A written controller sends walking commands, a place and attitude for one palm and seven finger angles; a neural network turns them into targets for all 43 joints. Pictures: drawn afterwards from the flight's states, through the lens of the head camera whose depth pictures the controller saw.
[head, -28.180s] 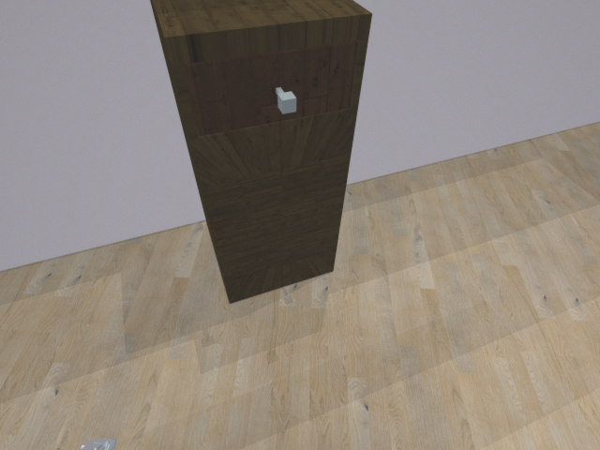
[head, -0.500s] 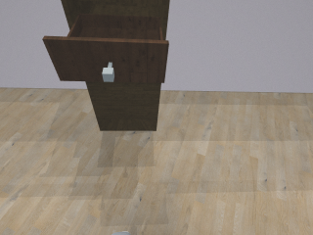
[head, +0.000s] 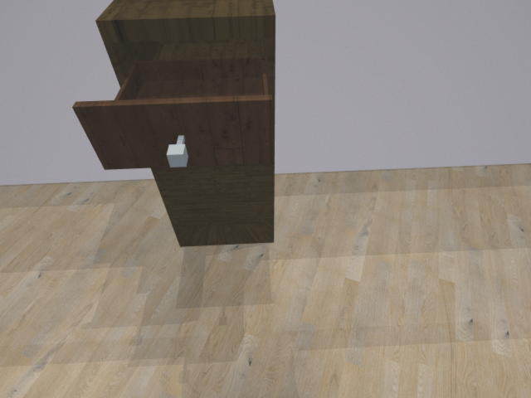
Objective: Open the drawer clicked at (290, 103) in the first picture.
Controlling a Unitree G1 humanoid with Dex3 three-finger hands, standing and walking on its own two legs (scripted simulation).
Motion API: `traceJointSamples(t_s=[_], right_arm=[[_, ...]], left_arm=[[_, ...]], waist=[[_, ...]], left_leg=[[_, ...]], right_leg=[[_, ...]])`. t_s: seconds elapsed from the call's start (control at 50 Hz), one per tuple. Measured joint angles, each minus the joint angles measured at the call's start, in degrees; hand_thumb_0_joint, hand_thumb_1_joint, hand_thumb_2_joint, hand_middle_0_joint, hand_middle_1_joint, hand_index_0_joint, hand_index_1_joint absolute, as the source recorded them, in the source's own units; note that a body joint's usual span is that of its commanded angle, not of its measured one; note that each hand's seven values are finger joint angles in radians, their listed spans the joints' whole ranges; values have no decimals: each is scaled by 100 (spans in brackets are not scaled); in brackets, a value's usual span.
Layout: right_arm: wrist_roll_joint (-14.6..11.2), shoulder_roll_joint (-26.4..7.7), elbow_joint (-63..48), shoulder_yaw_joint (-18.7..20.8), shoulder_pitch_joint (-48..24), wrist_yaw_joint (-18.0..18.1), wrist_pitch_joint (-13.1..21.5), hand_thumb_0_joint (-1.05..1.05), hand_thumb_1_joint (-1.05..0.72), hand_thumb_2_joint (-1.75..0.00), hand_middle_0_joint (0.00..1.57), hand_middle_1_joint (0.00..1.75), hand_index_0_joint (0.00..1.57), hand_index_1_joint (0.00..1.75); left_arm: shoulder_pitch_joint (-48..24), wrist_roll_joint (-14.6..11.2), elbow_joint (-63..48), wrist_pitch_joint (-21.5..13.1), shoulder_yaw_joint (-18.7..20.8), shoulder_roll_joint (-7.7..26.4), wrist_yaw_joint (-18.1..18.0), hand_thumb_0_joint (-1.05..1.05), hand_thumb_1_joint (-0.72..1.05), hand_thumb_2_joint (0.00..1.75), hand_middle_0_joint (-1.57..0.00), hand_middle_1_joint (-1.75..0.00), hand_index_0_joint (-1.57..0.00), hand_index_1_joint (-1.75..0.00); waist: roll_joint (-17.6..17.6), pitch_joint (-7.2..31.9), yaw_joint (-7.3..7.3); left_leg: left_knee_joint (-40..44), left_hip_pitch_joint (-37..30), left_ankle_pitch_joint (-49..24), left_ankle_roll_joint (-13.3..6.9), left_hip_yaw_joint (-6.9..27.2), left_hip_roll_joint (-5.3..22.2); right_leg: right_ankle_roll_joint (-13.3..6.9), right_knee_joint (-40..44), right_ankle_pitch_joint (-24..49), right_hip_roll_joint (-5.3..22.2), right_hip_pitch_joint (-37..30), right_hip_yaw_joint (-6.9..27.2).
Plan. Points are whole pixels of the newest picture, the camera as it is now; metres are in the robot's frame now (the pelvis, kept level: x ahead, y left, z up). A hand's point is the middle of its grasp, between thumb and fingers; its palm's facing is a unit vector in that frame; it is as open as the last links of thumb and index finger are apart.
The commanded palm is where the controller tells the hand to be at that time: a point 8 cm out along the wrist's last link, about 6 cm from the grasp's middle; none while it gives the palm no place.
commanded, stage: let the arm hang, fingers relaxed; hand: left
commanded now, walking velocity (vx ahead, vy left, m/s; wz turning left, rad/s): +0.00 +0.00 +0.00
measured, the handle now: (179, 149) +0.56 +0.21 +0.06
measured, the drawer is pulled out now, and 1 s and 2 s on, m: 0.30 0.30 0.30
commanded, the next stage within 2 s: look to check the result in 0.22 s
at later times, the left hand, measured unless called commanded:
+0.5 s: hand out of the picture +0.03 +0.17 -0.17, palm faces +0.03 -0.98 -0.21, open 7.4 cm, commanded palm none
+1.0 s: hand out of the picture +0.05 +0.17 -0.17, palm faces +0.02 -0.97 -0.23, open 7.4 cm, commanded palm none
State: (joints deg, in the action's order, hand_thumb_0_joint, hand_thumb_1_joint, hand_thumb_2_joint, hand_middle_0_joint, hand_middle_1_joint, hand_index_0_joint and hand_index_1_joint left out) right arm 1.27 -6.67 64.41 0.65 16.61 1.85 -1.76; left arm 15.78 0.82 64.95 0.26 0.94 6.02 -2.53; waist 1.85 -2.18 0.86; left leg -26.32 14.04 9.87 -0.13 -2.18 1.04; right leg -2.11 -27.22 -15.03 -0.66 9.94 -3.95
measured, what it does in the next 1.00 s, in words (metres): stands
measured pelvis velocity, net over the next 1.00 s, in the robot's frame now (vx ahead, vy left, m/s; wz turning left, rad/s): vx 0.03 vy -0.01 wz -0.01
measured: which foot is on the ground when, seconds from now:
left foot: down 0.00-1.00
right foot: down 0.00-1.00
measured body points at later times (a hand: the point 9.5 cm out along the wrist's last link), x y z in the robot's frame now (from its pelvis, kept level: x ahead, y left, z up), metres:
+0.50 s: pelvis +0.02 -0.01 +0.00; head +0.04 -0.02 +0.45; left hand +0.03 +0.22 -0.15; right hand +0.02 -0.22 -0.16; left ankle +0.05 +0.12 -0.74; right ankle +0.00 -0.09 -0.74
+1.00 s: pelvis +0.03 -0.01 +0.01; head +0.05 -0.02 +0.46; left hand +0.05 +0.22 -0.15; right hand +0.04 -0.24 -0.16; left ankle +0.05 +0.12 -0.74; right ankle +0.00 -0.09 -0.74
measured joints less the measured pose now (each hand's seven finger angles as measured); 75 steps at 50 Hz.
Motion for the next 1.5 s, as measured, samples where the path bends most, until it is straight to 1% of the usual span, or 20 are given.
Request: traceJointSamples(t_s=[0.08, 0.18, 0.38, 0.62, 0.98, 1.5], right_arm=[[-4, -8, -6, 4, -4, 17, 53, 1, -92, -90, 20, 30, 20, 30], [-15, -65, 10, 8, -14, 32, 69, 1, -91, -90, 20, 30, 20, 30], [-24, -139, 43, 1, -149, 27, 60, 1, -91, -90, 20, 30, 20, 30], [-29, -205, 45, -3, -315, 34, 63, 1, -91, -90, 20, 30, 20, 30], [-32, -311, 56, -5, -405, 23, 81, 0, -91, -90, 20, 30, 20, 30], [-31, -694, 39, 35, -655, -24, 91, 1, -91, -90, 20, 30, 20, 30]], left_arm=[[-117, -19, 8, -2, 39, 130, 1, 3, 94, 90, -20, -30, -20, -29], [-197, -45, -30, -43, 55, 201, 33, 2, 93, 90, -20, -30, -20, -29], [-194, -54, 23, -47, 30, 190, 45, 1, 91, 90, -20, -30, -20, -29], [-140, -50, 86, -60, 6, 162, 50, 1, 90, 90, -20, -30, -20, -29], [-264, -47, 62, -89, 19, 309, 69, 1, 90, 90, -20, -30, -20, -29], [-584, -43, 6, -119, 45, 680, 127, 1, 90, 90, -20, -30, -20, -29]], waist=[[-88, -18, 43], [-88, -91, 38], [-58, -203, 25], [-60, -215, -10], [-65, -202, -5], [-74, -206, 10]], left_leg=[[66, -71, 13, 24, -16, 22], [156, -142, 3, 36, -5, 27], [278, -262, 9, 48, -1, 28], [370, -381, 30, 65, -17, 40], [456, -479, 48, 94, -42, 67], [618, -590, -19, 117, -90, 108]], right_leg=[[-16, 70, -1, -24, -65, 19], [-21, 198, 26, -36, -156, 9], [-21, 367, 44, -46, -298, 9], [-28, 487, 43, -62, -422, 27], [-52, 589, 45, -93, -515, 56], [-71, 780, 149, -138, -617, 108]])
